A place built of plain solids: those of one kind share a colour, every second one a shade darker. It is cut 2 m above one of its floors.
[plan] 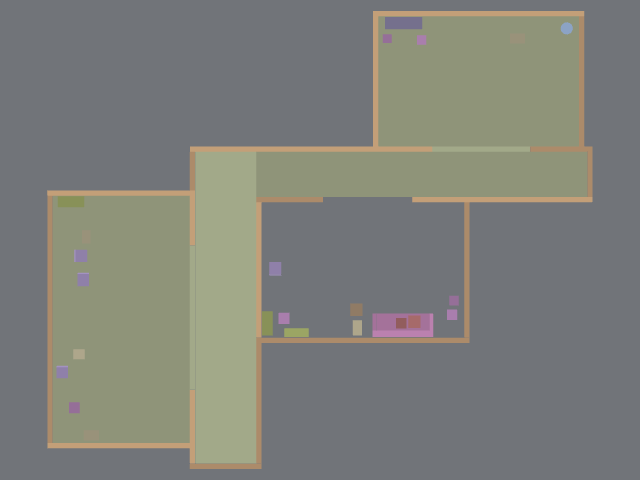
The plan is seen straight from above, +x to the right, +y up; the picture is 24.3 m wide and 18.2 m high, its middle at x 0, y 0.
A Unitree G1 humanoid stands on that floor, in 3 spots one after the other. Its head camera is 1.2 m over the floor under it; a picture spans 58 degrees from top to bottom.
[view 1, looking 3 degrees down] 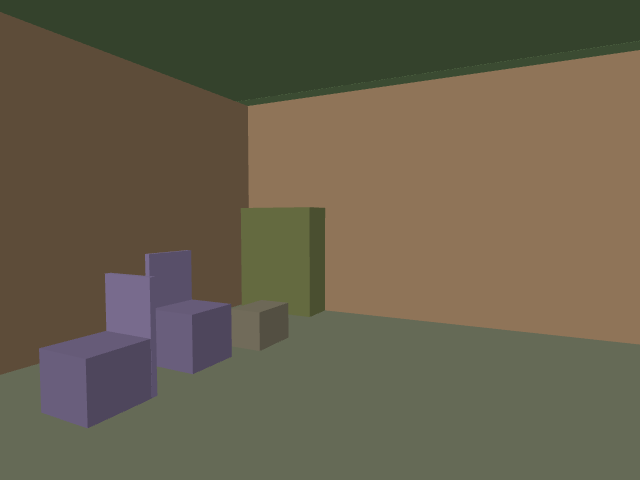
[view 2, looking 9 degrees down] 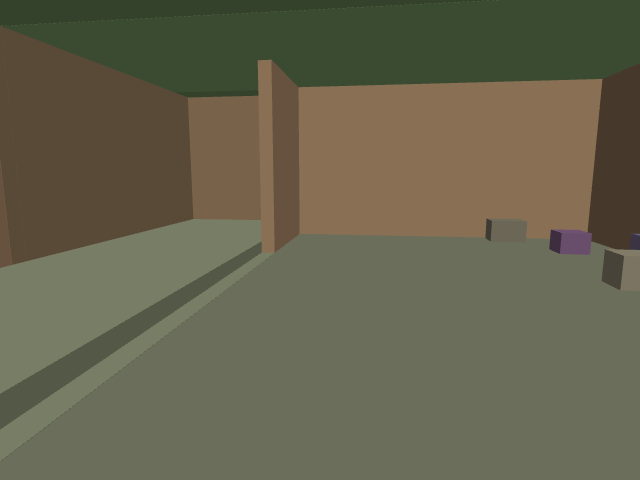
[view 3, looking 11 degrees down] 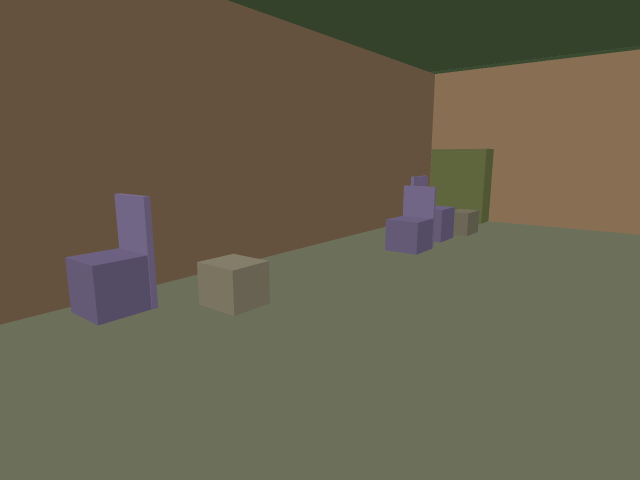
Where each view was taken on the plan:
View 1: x -6.49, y -3.29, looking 117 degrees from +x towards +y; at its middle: case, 5.40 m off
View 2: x -6.49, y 0.52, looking -82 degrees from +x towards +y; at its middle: floor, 7.67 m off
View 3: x -6.49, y -6.58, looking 128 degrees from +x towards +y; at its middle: wall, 6.04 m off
